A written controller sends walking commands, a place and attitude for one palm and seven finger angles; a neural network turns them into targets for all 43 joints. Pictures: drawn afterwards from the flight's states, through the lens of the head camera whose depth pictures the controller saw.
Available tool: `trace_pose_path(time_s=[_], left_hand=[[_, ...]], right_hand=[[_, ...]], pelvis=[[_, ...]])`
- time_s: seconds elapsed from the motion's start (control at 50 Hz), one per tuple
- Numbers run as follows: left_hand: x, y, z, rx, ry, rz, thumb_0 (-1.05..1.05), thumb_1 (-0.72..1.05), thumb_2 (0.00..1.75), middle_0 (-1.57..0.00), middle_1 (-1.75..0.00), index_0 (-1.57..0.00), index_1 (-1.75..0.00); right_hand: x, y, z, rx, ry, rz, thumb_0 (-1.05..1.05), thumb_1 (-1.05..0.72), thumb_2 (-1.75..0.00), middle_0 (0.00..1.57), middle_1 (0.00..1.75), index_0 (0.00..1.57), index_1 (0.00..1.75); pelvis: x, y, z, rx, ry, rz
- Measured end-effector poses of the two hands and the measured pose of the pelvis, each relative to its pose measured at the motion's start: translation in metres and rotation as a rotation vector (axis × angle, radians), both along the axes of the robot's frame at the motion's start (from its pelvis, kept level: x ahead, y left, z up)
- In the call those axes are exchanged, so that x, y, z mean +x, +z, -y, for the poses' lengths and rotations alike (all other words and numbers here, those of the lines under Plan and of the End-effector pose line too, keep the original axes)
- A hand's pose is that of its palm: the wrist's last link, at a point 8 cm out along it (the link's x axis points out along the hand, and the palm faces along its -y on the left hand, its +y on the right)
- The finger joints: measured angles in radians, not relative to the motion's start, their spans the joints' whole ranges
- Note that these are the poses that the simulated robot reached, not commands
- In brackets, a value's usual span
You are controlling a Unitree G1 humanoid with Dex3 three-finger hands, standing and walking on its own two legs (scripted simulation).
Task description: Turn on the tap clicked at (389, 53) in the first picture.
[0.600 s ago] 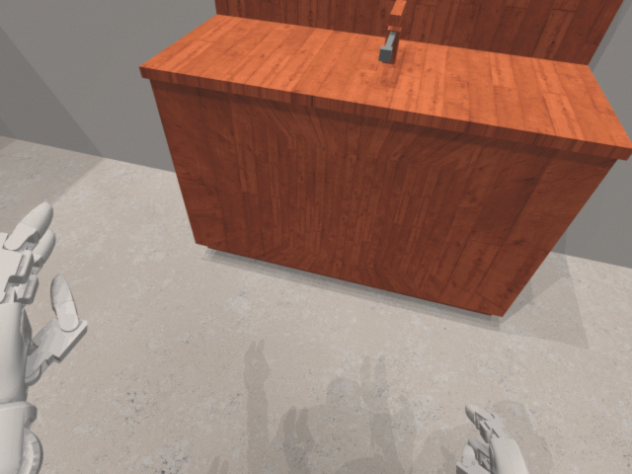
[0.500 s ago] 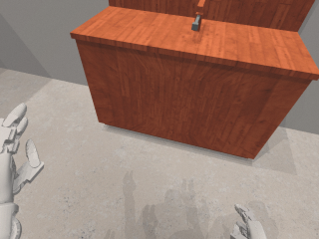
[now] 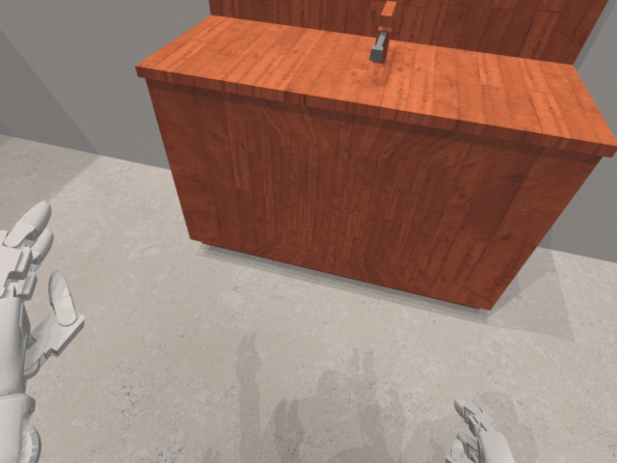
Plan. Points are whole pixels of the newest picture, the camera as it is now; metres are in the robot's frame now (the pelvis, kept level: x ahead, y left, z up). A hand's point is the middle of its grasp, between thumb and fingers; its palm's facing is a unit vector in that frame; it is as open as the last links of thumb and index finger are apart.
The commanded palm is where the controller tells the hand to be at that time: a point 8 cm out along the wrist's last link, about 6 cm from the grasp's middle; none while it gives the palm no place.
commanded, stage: walk to a spot facing it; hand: left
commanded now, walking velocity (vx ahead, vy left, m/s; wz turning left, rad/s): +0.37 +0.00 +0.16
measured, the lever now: (376, 53) +1.02 -0.10 +0.12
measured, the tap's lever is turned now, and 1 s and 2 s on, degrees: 0 0 0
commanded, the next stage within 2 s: turn to face it in 0.50 s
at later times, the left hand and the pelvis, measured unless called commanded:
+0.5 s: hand (88, 247) +0.30 +0.27 +0.16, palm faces +0.48 -0.79 -0.38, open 7.4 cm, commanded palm +0.24 +0.30 +0.18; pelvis +0.10 +0.01 -0.01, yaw +4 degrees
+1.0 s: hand (241, 157) +0.46 +0.13 +0.17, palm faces +0.27 -0.84 -0.47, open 7.4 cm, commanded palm +0.41 +0.20 +0.18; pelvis +0.22 -0.07 -0.02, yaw -6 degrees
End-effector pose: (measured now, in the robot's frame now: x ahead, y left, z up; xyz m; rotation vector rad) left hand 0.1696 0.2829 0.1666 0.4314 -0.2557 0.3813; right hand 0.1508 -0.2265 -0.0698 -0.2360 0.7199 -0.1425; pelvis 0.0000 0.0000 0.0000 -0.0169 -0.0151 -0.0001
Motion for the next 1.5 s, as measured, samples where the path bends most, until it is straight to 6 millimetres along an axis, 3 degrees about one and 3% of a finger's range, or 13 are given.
trace_pose_path(time_s=[0.16,0.32,0.5,0.64,0.74,0.8,0.86,0.92,1.04,1.12,1.18,1.36,1.5], left_hand=[[0.008,0.006,-0.003,0.028,0.032,0.045,0.02,0.89,0.9,-0.21,-0.3,-0.21,-0.3],[0.034,-0.003,-0.006,0.026,0.064,0.069,0.02,0.89,0.9,-0.21,-0.3,-0.21,-0.3],[0.084,0.002,-0.026,0.067,0.058,0.062,0.02,0.89,0.9,-0.21,-0.3,-0.21,-0.3],[0.134,0.031,-0.005,0.1,0.0,0.068,0.02,0.89,0.9,-0.21,-0.3,-0.2,-0.3],[0.178,0.022,0.015,0.148,-0.008,-0.016,0.01,0.9,0.9,-0.21,-0.3,-0.2,-0.3],[0.207,0.012,0.031,0.193,-0.005,-0.022,0.02,0.89,0.9,-0.21,-0.3,-0.21,-0.3],[0.232,0.005,0.053,0.157,-0.019,0.015,0.02,0.89,0.9,-0.21,-0.3,-0.21,-0.3],[0.249,0.006,0.077,0.127,-0.076,0.031,0.02,0.89,0.9,-0.21,-0.3,-0.21,-0.3],[0.264,0.035,0.116,0.181,-0.225,0.069,0.02,0.89,0.9,-0.21,-0.3,-0.21,-0.3],[0.274,0.053,0.119,0.228,-0.238,0.084,0.02,0.89,0.9,-0.22,-0.3,-0.21,-0.3],[0.286,0.052,0.115,0.209,-0.21,0.06,0.01,0.89,0.9,-0.21,-0.3,-0.21,-0.3],[0.314,0.015,0.132,0.027,-0.254,-0.025,0.02,0.89,0.9,-0.21,-0.3,-0.21,-0.3],[0.32,0.026,0.146,0.047,-0.419,0.079,0.02,0.89,0.9,-0.21,-0.3,-0.21,-0.3]], right_hand=[[0.003,-0.012,0.006,-0.024,-0.016,-0.038,0.01,-0.9,-0.9,0.2,0.3,0.2,0.3],[0.027,-0.033,0.008,-0.015,-0.001,-0.107,0.01,-0.9,-0.9,0.2,0.3,0.2,0.3],[0.093,-0.025,-0.017,-0.008,0.019,-0.09,0.01,-0.9,-0.9,0.2,0.3,0.2,0.3],[0.144,-0.01,-0.034,0.084,0.047,-0.057,0.01,-0.9,-0.9,0.2,0.3,0.2,0.3],[0.181,-0.022,-0.016,0.109,0.031,-0.044,0.01,-0.9,-0.9,0.21,0.3,0.2,0.3],[0.206,-0.042,0.005,0.121,0.025,-0.034,0.01,-0.9,-0.9,0.21,0.3,0.2,0.3],[0.228,-0.055,0.03,0.1,0.028,-0.048,0.01,-0.9,-0.9,0.2,0.3,0.2,0.3],[0.237,-0.048,0.054,0.082,0.005,-0.041,0.01,-0.9,-0.9,0.2,0.3,0.2,0.3],[0.23,-0.023,0.096,0.04,-0.081,-0.033,0.01,-0.9,-0.9,0.2,0.3,0.2,0.3],[0.215,-0.016,0.116,0.029,-0.157,-0.049,0.01,-0.9,-0.9,0.2,0.3,0.2,0.3],[0.201,-0.015,0.124,0.037,-0.215,-0.056,0.01,-0.9,-0.9,0.2,0.3,0.2,0.3],[0.161,-0.014,0.118,0.057,-0.309,-0.095,0.01,-0.9,-0.9,0.2,0.3,0.2,0.3],[0.136,-0.007,0.102,0.044,-0.346,-0.107,0.01,-0.9,-0.9,0.2,0.3,0.2,0.3]], pelvis=[[0.016,-0.007,0.0,-0.013,0.032,-0.012],[0.051,-0.017,0.002,-0.006,0.077,-0.014],[0.097,-0.014,-0.013,0.013,0.065,-0.001],[0.142,0.003,-0.003,-0.014,0.041,-0.022],[0.18,-0.004,0.015,-0.002,0.005,-0.011],[0.204,-0.023,0.034,0.018,0.005,0.012],[0.209,-0.032,0.046,0.019,-0.021,0.028],[0.212,-0.029,0.055,0.034,-0.059,0.026],[0.225,-0.014,0.07,0.063,-0.127,-0.003],[0.234,-0.005,0.073,0.082,-0.177,-0.02],[0.24,0.0,0.073,0.091,-0.215,-0.025],[0.239,0.004,0.064,0.087,-0.305,-0.032],[0.225,0.0,0.053,0.07,-0.361,-0.066]])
